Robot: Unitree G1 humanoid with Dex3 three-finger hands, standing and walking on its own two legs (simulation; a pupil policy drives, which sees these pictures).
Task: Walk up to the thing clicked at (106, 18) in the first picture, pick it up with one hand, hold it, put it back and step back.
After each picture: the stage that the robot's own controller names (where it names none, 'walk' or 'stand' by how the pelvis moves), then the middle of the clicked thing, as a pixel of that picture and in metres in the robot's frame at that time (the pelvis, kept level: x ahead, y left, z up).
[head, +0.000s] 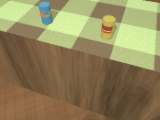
stand; (107, 28) +0.72 -0.09 -0.02
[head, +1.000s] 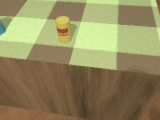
walk; (64, 30) +0.63 +0.15 +0.00
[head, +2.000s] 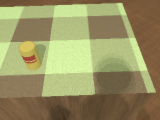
stand; (30, 56) +0.48 +0.25 -0.01
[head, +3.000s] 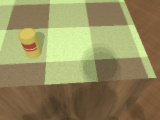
stand; (30, 44) +0.51 +0.24 +0.00
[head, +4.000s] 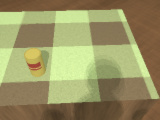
stand; (35, 63) +0.46 +0.24 -0.02
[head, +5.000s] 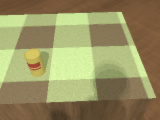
stand; (35, 63) +0.47 +0.24 -0.03
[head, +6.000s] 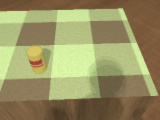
stand; (37, 60) +0.48 +0.23 -0.03
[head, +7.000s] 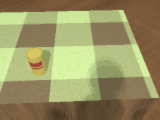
stand; (37, 62) +0.47 +0.23 -0.03
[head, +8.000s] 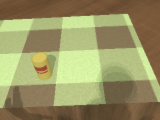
rise first; (42, 66) +0.46 +0.24 -0.02
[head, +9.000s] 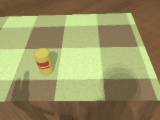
go down; (44, 62) +0.47 +0.24 -0.02
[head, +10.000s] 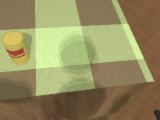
go down; (17, 48) +0.47 +0.22 +0.01
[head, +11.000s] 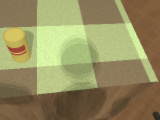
approach; (18, 46) +0.47 +0.22 +0.03
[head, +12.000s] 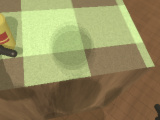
close in; out of the picture +0.48 +0.24 +0.06
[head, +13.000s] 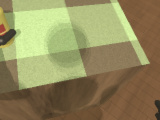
lift; out of the picture +0.50 +0.23 +0.06
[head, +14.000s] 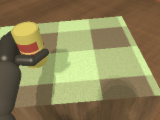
lift; (31, 46) +0.34 +0.17 +0.23
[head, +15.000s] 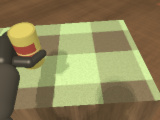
hold; (28, 47) +0.33 +0.18 +0.23
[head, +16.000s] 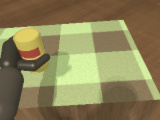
hold; (32, 51) +0.33 +0.17 +0.21
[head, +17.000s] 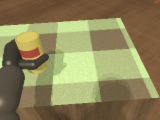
crouch; (32, 52) +0.36 +0.18 +0.18
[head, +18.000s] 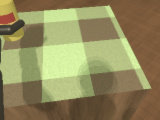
lower; (7, 19) +0.47 +0.23 +0.20
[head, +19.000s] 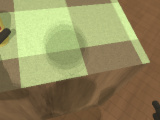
lower; out of the picture +0.50 +0.24 +0.07
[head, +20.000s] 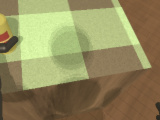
lower; (0, 35) +0.48 +0.23 +0.05
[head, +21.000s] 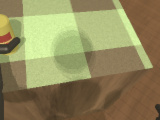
lower; (3, 35) +0.48 +0.23 +0.06
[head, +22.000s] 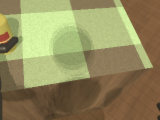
lower; (0, 35) +0.48 +0.24 +0.05
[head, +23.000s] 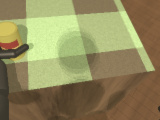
open; (11, 42) +0.46 +0.22 +0.05
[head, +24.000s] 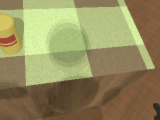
sink last; (7, 35) +0.46 +0.22 +0.05
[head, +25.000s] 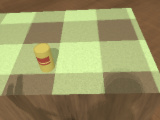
sink last; (44, 58) +0.47 +0.23 +0.02
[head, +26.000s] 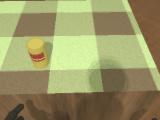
stand; (38, 53) +0.46 +0.22 +0.03
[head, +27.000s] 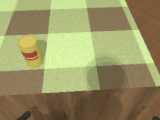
stand; (31, 52) +0.46 +0.23 +0.04
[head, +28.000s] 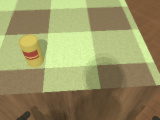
stand; (32, 51) +0.46 +0.23 +0.04
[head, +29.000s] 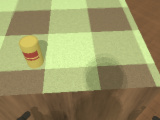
stand; (32, 52) +0.46 +0.23 +0.04
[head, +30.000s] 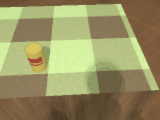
stand; (36, 58) +0.46 +0.23 +0.00
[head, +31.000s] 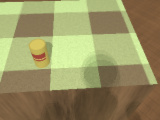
walk; (40, 53) +0.49 +0.21 -0.02
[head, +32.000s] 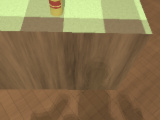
walk; (55, 3) +0.76 +0.19 -0.01
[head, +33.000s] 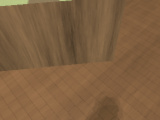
stand; out of the picture +1.09 +0.30 +0.00
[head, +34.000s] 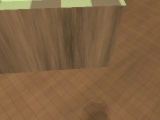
stand; out of the picture +1.10 +0.27 -0.02
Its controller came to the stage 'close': yes
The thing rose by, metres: 0.24
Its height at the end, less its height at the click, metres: +0.00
